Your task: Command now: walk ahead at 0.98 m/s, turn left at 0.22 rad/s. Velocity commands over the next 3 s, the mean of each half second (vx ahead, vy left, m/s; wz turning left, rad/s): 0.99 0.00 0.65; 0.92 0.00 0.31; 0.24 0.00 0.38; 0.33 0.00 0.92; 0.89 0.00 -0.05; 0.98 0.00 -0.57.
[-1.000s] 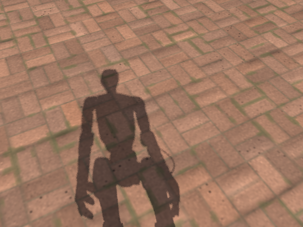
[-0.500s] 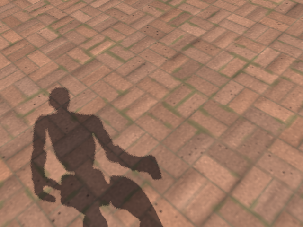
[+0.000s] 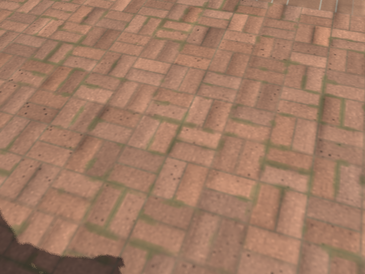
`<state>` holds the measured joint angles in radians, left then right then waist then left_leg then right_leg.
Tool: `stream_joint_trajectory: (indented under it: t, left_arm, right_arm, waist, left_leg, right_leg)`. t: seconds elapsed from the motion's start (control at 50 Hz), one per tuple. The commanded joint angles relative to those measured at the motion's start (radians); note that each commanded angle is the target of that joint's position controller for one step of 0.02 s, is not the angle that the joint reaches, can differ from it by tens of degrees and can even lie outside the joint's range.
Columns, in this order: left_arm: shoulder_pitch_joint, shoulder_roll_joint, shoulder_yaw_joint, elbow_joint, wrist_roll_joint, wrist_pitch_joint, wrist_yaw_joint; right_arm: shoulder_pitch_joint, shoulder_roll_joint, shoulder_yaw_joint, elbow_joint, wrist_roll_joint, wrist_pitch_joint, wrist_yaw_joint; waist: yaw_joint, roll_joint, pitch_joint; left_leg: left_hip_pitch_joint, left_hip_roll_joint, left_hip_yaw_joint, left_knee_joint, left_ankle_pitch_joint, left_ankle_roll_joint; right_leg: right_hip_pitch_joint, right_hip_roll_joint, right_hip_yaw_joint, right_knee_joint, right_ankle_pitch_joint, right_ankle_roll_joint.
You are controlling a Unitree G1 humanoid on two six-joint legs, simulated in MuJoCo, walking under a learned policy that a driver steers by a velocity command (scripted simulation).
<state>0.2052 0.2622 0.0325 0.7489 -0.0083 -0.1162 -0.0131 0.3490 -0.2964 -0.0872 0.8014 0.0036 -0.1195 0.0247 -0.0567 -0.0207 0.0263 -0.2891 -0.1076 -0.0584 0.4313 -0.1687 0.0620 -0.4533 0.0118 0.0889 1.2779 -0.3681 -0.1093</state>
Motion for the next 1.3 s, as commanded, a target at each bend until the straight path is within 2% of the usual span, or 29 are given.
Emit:
stream_joint_trajectory:
  t: [0.02,0.1,0.18,0.22,0.24,0.26,0.28,0.32,0.4,0.54,0.58,0.64,0.66,0.68,0.7,0.72,0.74,0.76,0.8,0.84,0.94,1.04,1.1,1.12,1.14,1.16,1.18,1.22,1.3]
  left_arm:
    - [-0.032,0.003,-0.017,-0.123,0.014,-0.036,-0.001]
    - [-0.145,0.014,-0.036,-0.172,0.017,-0.049,-0.014]
    - [-0.147,0.099,0.009,-0.180,-0.011,-0.038,0.009]
    - [0.055,0.156,0.049,-0.145,-0.013,-0.042,0.025]
    - [0.284,0.244,0.075,-0.116,-0.006,-0.031,0.037]
    - [0.317,0.302,0.084,-0.098,0.019,-0.022,0.019]
    - [0.249,0.210,0.069,-0.104,0.007,-0.022,0.015]
    - [0.172,0.108,0.046,-0.079,0.009,-0.009,0.014]
    - [0.044,0.028,0.036,-0.032,0.010,-0.010,0.003]
    - [0.074,0.171,0.064,0.014,0.010,-0.019,0.028]
    - [0.105,0.234,0.072,0.018,0.017,-0.008,0.028]
    - [0.088,0.315,0.090,-0.008,0.015,0.029,0.036]
    - [0.037,0.302,0.085,-0.037,0.008,0.024,0.035]
    - [0.048,0.129,0.036,-0.047,0.019,-0.010,0.028]
    - [0.271,0.066,-0.008,-0.110,-0.011,-0.057,0.008]
    - [0.147,0.183,0.014,-0.081,-0.058,-0.073,0.002]
    - [0.058,0.180,0.014,-0.113,-0.084,-0.064,0.010]
    - [0.033,0.152,0.007,-0.102,-0.060,-0.046,0.027]
    - [0.121,0.141,0.012,-0.051,-0.047,0.009,0.022]
    - [0.122,0.104,0.012,-0.033,-0.047,0.050,0.025]
    - [-0.024,0.068,0.009,-0.071,-0.003,0.026,0.005]
    - [-0.154,0.018,-0.001,-0.126,0.009,-0.001,-0.065]
    - [0.094,0.118,0.039,-0.080,0.014,-0.003,-0.063]
    - [0.242,0.148,0.049,-0.044,0.025,-0.003,-0.042]
    - [0.259,0.247,0.054,-0.033,0.071,0.000,-0.024]
    - [0.252,0.186,0.032,-0.060,0.097,-0.007,-0.018]
    - [0.181,0.168,0.040,-0.126,0.071,0.013,-0.011]
    - [0.017,0.104,0.018,-0.121,0.021,0.042,0.005]
    - [-0.107,0.100,0.022,-0.117,0.051,0.047,0.014]
  right_arm:
    - [-0.013,-0.017,0.017,-0.059,0.016,-0.011,0.001]
    - [-0.039,-0.118,-0.008,-0.087,0.037,-0.002,-0.027]
    - [0.074,-0.102,0.000,-0.080,0.051,0.014,-0.027]
    - [0.056,-0.065,0.018,-0.089,0.035,0.015,-0.019]
    - [0.060,0.017,0.047,-0.119,0.006,0.009,-0.017]
    - [0.182,0.069,0.067,-0.166,0.080,-0.005,-0.025]
    - [0.131,0.003,0.056,-0.140,0.100,0.007,-0.038]
    - [0.011,-0.001,0.054,-0.147,0.058,0.033,-0.032]
    - [-0.077,0.038,0.048,-0.196,0.048,0.087,-0.003]
    - [-0.311,0.003,0.054,-0.279,0.021,0.074,0.049]
    - [-0.335,-0.038,0.040,-0.294,0.032,0.068,0.061]
    - [-0.056,-0.169,-0.022,-0.247,0.050,0.083,0.057]
    - [0.209,-0.245,-0.066,-0.171,0.046,0.094,0.042]
    - [0.220,-0.281,-0.072,-0.135,0.043,0.110,0.014]
    - [0.097,-0.286,-0.035,-0.205,-0.003,0.076,0.019]
    - [0.155,-0.173,-0.030,-0.187,-0.006,0.068,0.019]
    - [0.124,-0.169,-0.024,-0.165,-0.005,0.047,0.023]
    - [0.018,-0.133,-0.009,-0.168,-0.003,0.026,0.027]
    - [-0.092,-0.077,0.013,-0.167,-0.030,0.003,0.025]
    - [-0.085,-0.047,0.021,-0.128,-0.019,-0.014,0.025]
    - [-0.085,-0.057,0.024,-0.092,-0.029,-0.030,-0.018]
    - [0.058,-0.100,0.025,-0.024,-0.005,0.007,-0.069]
    - [0.004,-0.149,0.010,-0.017,-0.007,0.054,-0.071]
    - [-0.082,-0.143,0.014,-0.030,0.000,0.061,-0.060]
    - [0.047,-0.010,0.046,-0.048,-0.020,0.059,-0.041]
    - [0.282,0.033,0.069,0.013,0.032,0.050,-0.018]
    - [0.129,-0.152,0.026,-0.013,0.051,0.057,-0.014]
    - [-0.057,-0.134,0.014,-0.082,0.042,0.101,-0.032]
    - [0.065,-0.069,0.006,-0.063,0.033,0.185,-0.063]
  waist:
    - [0.082,0.052,0.003]
    - [0.088,0.061,0.053]
    - [0.087,0.072,0.027]
    - [0.212,0.040,-0.086]
    - [0.285,-0.114,-0.269]
    - [0.193,-0.462,-0.361]
    - [0.193,-0.286,-0.193]
    - [0.152,-0.070,-0.034]
    - [0.051,-0.068,0.065]
    - [0.087,0.055,0.127]
    - [0.072,0.003,0.092]
    - [-0.118,-0.131,-0.093]
    - [-0.246,-0.089,-0.195]
    - [-0.180,0.261,-0.157]
    - [0.016,0.373,-0.456]
    - [-0.092,0.148,-0.442]
    - [-0.053,0.025,-0.194]
    - [0.005,-0.092,-0.125]
    - [0.092,-0.034,-0.037]
    - [0.105,0.003,0.023]
    - [0.063,0.030,0.087]
    - [-0.015,0.066,0.029]
    - [0.149,0.137,-0.085]
    - [0.260,0.118,-0.132]
    - [0.163,-0.172,-0.303]
    - [0.104,-0.239,-0.567]
    - [0.178,-0.073,-0.581]
    - [0.096,0.066,-0.231]
    - [-0.001,-0.079,-0.091]
  left_leg:
    - [0.104,0.247,-0.473,-0.264,-0.166,0.237]
    - [-0.243,0.194,-0.325,-0.282,-0.111,0.184]
    - [-0.172,0.194,-0.346,-0.158,-0.143,0.113]
    - [-0.223,0.122,-0.278,0.200,0.007,0.045]
    - [-0.359,0.069,-0.180,0.571,-0.156,0.013]
    - [-0.595,0.062,-0.101,0.900,-0.345,0.003]
    - [-0.712,0.132,-0.099,1.047,-0.249,-0.001]
    - [-0.696,0.208,-0.053,1.071,-0.137,0.001]
    - [-0.597,0.288,-0.061,0.948,-0.081,0.001]
    - [-0.453,0.229,0.113,0.447,0.281,0.024]
    - [-0.328,0.146,0.206,0.365,0.241,0.058]
    - [0.042,0.028,0.260,0.386,0.037,0.125]
    - [0.425,0.035,0.171,0.291,0.091,0.180]
    - [0.658,0.181,-0.102,0.231,0.191,0.243]
    - [0.876,0.421,-0.737,0.009,-0.215,0.449]
    - [0.779,0.434,-0.792,-0.165,-0.504,0.372]
    - [0.552,0.425,-0.698,-0.219,-0.477,0.319]
    - [0.373,0.407,-0.593,-0.205,-0.375,0.274]
    - [0.087,0.339,-0.374,-0.209,-0.256,0.228]
    - [-0.031,0.295,-0.197,-0.240,-0.162,0.178]
    - [-0.052,0.163,0.194,-0.228,0.562,0.010]
    - [0.194,0.224,0.207,-0.112,0.724,-0.023]
    - [0.340,0.276,0.118,0.144,0.942,0.009]
    - [0.309,0.233,0.131,0.378,0.829,-0.002]
    - [0.028,0.079,0.113,0.839,-0.081,-0.039]
    - [-0.209,-0.041,-0.176,1.120,-0.577,-0.062]
    - [-0.210,0.021,-0.212,1.130,-0.499,-0.060]
    - [-0.306,0.121,-0.072,0.973,-0.370,-0.099]
    - [-0.152,0.184,0.009,0.855,-0.294,-0.148]
  right_leg:
    - [-0.210,-0.098,0.054,-0.183,-0.014,0.027]
    - [0.148,-0.059,-0.024,-0.525,0.275,0.096]
    - [0.334,-0.015,-0.019,-0.677,0.279,0.122]
    - [0.588,-0.060,0.009,-0.707,0.223,0.082]
    - [0.839,-0.283,0.266,-0.756,-0.033,0.011]
    - [0.927,-0.486,0.850,-0.984,-0.402,-0.127]
    - [0.803,-0.462,0.867,-1.036,-0.525,-0.119]
    - [0.595,-0.396,0.506,-1.018,-0.167,-0.083]
    - [0.354,-0.292,0.088,-1.075,0.233,-0.025]
    - [0.366,-0.228,-0.271,-1.151,0.455,0.033]
    - [0.446,-0.235,-0.314,-1.069,0.906,0.051]
    - [0.472,-0.276,-0.315,-0.611,1.526,0.044]
    - [0.257,-0.235,-0.298,-0.274,1.375,0.060]
    - [-0.092,-0.013,-0.279,0.235,0.078,0.102]
    - [-0.352,0.032,0.014,0.435,-0.197,0.085]
    - [-0.364,-0.029,0.072,0.355,-0.061,0.051]
    - [-0.388,-0.060,0.029,0.271,-0.019,0.045]
    - [-0.331,-0.126,0.039,0.186,0.030,0.042]
    - [-0.190,-0.195,0.056,0.116,0.121,0.050]
    - [-0.180,-0.209,0.063,0.043,0.158,0.063]
    - [-0.143,-0.103,-0.060,-0.378,0.556,0.097]
    - [-0.065,0.012,-0.180,-0.709,0.722,0.080]
    - [0.102,0.060,-0.145,-0.750,0.506,0.021]
    - [0.244,-0.011,-0.092,-0.876,0.699,-0.017]
    - [0.621,-0.261,0.091,-0.649,1.337,-0.113]
    - [0.898,-0.491,0.496,-0.639,1.365,-0.322]
    - [0.772,-0.447,0.426,-0.746,1.107,-0.286]
    - [0.414,-0.362,0.224,-0.894,0.643,-0.180]
    - [0.039,-0.278,-0.012,-1.051,0.365,-0.146]
